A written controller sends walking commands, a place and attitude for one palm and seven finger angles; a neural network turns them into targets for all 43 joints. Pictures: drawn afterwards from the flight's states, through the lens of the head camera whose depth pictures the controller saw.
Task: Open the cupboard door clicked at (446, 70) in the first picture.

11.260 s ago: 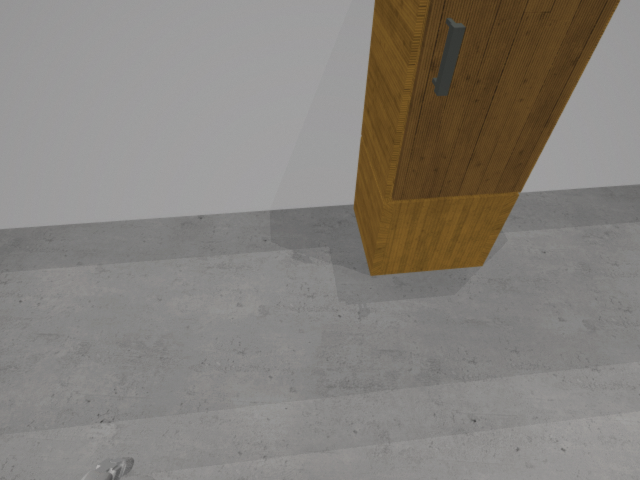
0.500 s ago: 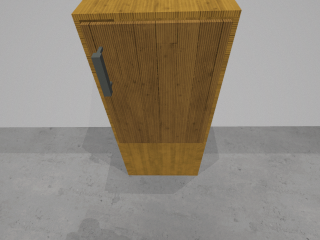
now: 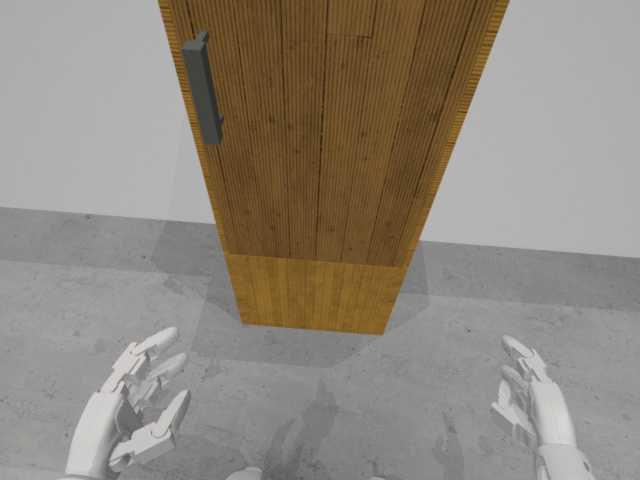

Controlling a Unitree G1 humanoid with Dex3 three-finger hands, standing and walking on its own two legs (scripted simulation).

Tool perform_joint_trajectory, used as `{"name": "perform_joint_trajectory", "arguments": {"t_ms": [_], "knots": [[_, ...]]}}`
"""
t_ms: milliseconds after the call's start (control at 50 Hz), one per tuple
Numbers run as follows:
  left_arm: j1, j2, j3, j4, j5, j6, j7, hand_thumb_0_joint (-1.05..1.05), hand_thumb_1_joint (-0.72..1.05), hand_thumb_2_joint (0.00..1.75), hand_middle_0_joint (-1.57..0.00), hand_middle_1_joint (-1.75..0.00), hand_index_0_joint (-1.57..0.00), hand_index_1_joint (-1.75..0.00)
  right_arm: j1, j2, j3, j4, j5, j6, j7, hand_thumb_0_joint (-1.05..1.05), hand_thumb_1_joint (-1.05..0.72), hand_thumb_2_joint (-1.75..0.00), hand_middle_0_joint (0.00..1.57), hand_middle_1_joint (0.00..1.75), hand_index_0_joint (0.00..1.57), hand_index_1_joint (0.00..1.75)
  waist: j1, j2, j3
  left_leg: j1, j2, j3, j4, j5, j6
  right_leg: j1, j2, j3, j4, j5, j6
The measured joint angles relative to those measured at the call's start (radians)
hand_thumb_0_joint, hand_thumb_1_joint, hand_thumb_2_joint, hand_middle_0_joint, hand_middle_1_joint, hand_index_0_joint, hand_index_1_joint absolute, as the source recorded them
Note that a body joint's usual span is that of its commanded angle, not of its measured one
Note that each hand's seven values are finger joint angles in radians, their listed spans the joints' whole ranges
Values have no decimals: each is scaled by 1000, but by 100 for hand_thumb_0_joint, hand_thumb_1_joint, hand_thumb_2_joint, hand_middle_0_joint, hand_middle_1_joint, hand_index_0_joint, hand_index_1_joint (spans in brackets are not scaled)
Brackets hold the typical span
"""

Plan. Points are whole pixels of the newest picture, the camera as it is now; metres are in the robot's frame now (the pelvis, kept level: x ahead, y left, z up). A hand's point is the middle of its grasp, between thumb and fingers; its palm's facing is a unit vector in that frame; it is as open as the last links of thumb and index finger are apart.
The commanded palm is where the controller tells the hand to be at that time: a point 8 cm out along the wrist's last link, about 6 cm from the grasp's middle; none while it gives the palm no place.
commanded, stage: raise the hand with hooked fingers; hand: left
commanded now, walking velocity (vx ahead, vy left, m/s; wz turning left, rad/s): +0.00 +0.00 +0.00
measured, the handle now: (208, 89) +0.60 +0.22 +0.16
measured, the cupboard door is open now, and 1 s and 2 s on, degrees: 0 0 0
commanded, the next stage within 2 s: move the hooked fingers beside the handle in 1.68 s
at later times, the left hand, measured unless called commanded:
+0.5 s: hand (86, 344) +0.23 +0.26 +0.09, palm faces +0.11 -0.99 -0.07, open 11.6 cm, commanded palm +0.20 +0.30 +0.10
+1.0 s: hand (49, 279) +0.27 +0.30 +0.14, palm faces +0.05 -1.00 -0.04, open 13.9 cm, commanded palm +0.24 +0.35 +0.16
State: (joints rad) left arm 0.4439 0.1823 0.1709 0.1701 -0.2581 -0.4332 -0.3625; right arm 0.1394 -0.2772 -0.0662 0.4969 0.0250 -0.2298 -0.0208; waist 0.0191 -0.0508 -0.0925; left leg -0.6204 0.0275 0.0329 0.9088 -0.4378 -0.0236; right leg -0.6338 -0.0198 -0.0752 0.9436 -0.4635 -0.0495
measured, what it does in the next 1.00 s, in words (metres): stands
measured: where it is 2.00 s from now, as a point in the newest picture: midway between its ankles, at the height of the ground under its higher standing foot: outside the picture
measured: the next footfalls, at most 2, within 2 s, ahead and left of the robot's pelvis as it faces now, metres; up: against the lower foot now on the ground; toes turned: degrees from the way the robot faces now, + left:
none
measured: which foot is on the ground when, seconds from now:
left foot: down 0.00-1.00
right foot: down 0.00-1.00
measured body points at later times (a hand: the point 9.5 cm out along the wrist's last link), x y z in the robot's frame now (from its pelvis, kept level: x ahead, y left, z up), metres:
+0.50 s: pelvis -0.01 +0.03 +0.01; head +0.03 +0.03 +0.46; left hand +0.22 +0.31 +0.10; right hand +0.13 -0.21 -0.08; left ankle +0.01 +0.14 -0.69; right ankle +0.01 -0.08 -0.69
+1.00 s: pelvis +0.00 +0.03 +0.03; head +0.01 +0.02 +0.48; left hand +0.26 +0.35 +0.15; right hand +0.20 -0.19 -0.03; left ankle +0.01 +0.14 -0.69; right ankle +0.01 -0.08 -0.69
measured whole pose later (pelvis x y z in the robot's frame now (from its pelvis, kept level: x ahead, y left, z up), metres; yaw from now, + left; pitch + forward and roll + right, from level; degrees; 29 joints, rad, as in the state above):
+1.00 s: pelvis +0.00 +0.03 +0.03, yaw +1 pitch +2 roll -1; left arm -0.01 0.39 0.38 0.22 -0.33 -0.04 -0.44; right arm 0.23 -0.26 0.08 0.58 0.06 -0.24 -0.10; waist 0.04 0.04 -0.03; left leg -0.38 0.01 0.02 0.68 -0.34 0.02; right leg -0.35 -0.02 -0.09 0.64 -0.33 -0.01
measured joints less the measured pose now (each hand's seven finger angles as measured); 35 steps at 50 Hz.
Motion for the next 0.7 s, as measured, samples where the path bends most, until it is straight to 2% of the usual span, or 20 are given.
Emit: {"name": "perform_joint_trajectory", "arguments": {"t_ms": [40, 100, 140, 180, 200, 240, 300, 340, 380, 440, 500, 560, 640, 700], "knots": [[43, 1, 27, -24, -5, 10, 31, 1, 57, 75, -23, -52, -23, -52, 6, 1, -3, -15, -1, 5, -10, 1, -91, -90, 20, 30, 20, 30, 17, 5, 5, -25, 4, -18, 35, -14, 0, -11, 3, -17, 17, -9, -2], [62, 12, 60, -103, -15, -40, 81, 1, 49, 72, -23, -57, -23, -57, 20, 9, 13, -1, -7, 1, -21, 1, -91, -90, 20, 30, 20, 30, 38, 20, 6, -66, 7, -49, 86, -31, 1, -27, 6, -47, 38, -19, -4], [28, 21, 67, -149, -28, -88, 80, 1, 45, 70, -23, -60, -23, -60, 24, 18, 37, 28, -6, -7, -27, 1, -91, -90, 20, 30, 20, 30, 44, 38, 10, -91, 9, -68, 117, -39, 2, -37, 8, -65, 50, -22, -4], [-41, 37, 58, -169, -42, -105, 44, 1, 40, 68, -23, -63, -23, -63, 25, 29, 66, 57, -1, -12, -31, 1, -91, -90, 20, 30, 20, 30, 41, 60, 18, -108, 10, -81, 139, -42, 3, -42, 10, -77, 56, -21, -3], [-82, 48, 50, -168, -44, -95, 20, 1, 38, 67, -23, -64, -23, -64, 26, 37, 80, 69, 3, -12, -34, 1, -91, -90, 20, 30, 20, 30, 36, 70, 23, -112, 11, -83, 144, -41, 4, -44, 10, -80, 55, -18, -3], [-162, 79, 36, -147, -41, -34, -30, 1, 33, 65, -23, -67, -23, -67, 35, 56, 106, 88, 12, -6, -39, 1, -91, -90, 20, 30, 20, 30, 21, 83, 28, -111, 11, -78, 134, -33, 5, -44, 11, -74, 44, -6, 1], [-227, 121, 43, -91, -53, 123, -77, 1, 26, 62, -24, -72, -24, -72, 67, 83, 130, 93, 22, 14, -45, 1, -91, -90, 20, 30, 20, 30, -11, 90, 29, -77, 12, -50, 82, -10, 14, -25, 12, -47, 2, 22, 10], [-217, 129, 68, -82, -74, 211, -62, 1, 21, 60, -25, -75, -25, -75, 99, 91, 132, 86, 24, 24, -48, 1, -91, -90, 20, 30, 20, 30, -32, 90, 25, -40, 11, -26, 35, 6, 22, -1, 12, -25, -35, 41, 18], [-183, 121, 103, -101, -95, 250, -20, 0, 17, 58, -25, -78, -25, -78, 135, 90, 124, 80, 24, 25, -48, 1, -90, -90, 20, 30, 20, 30, -41, 87, 19, -3, 11, -6, -7, 18, 27, 25, 13, -6, -70, 56, 24], [-134, 101, 142, -151, -97, 221, 57, 0, 10, 55, -26, -82, -26, -82, 178, 71, 105, 81, 21, 12, -43, 1, -90, -90, 20, 30, 20, 30, -39, 81, 13, 32, 6, 5, -46, 29, 33, 56, 10, 5, -105, 69, 30], [-132, 95, 150, -170, -76, 164, 88, 0, 3, 52, -26, -87, -26, -86, 193, 38, 93, 92, 18, -3, -39, 1, -91, -90, 20, 30, 20, 30, -26, 78, 21, 43, -2, -1, -52, 33, 39, 74, 3, -1, -117, 72, 36], [-160, 100, 131, -148, -58, 146, 63, 0, -4, 49, -26, -91, -26, -91, 182, 5, 87, 106, 22, -17, -42, 1, -91, -90, 20, 30, 20, 30, -17, 82, 29, 48, -8, -10, -51, 34, 45, 88, -3, -10, -126, 74, 41], [-213, 125, 107, -103, -50, 187, 8, 0, -14, 45, -27, -97, -27, -97, 146, -8, 87, 114, 31, -30, -60, 1, -91, -90, 20, 30, 20, 30, -14, 80, 38, 79, -12, -12, -72, 41, 49, 123, -5, -12, -152, 84, 45], [-251, 148, 123, -87, -58, 217, -2, 0, -21, 42, -28, -102, -28, -102, 124, 0, 94, 106, 32, -38, -72, 1, -91, -90, 20, 30, 20, 30, -13, 74, 40, 118, -12, -9, -101, 49, 49, 161, -3, -10, -182, 94, 45]]}}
